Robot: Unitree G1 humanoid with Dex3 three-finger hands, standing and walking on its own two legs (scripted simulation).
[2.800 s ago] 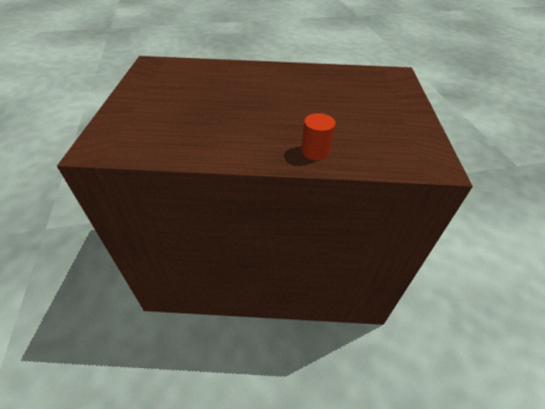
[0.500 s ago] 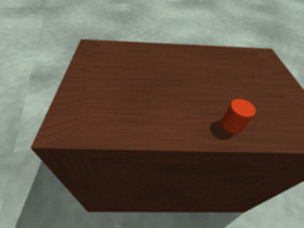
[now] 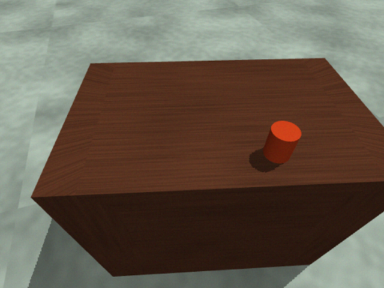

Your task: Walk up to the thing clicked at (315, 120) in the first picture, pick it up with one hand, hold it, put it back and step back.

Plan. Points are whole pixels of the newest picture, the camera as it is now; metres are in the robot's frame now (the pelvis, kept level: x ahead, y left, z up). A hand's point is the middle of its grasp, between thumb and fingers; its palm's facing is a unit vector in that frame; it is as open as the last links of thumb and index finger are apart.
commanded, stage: walk up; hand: right
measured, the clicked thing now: (280, 142) +0.47 -0.21 +0.04
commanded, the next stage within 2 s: stand in 1.08 s
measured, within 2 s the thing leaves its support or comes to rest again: neither
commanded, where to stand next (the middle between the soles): +0.05 -0.01 m, yaw +2 degrees
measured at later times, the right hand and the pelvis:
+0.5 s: hand out of the picture +0.09 -0.27 -0.13, palm faces -0.07 +0.92 -0.38, open 7.4 cm; pelvis +0.01 -0.01 +0.02, yaw +2 degrees
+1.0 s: hand out of the picture +0.13 -0.24 -0.13, palm faces -0.10 +0.92 -0.37, open 7.4 cm; pelvis +0.02 +0.00 +0.02, yaw +4 degrees
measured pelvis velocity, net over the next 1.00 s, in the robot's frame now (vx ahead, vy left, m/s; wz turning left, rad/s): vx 0.02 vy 0.00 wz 0.07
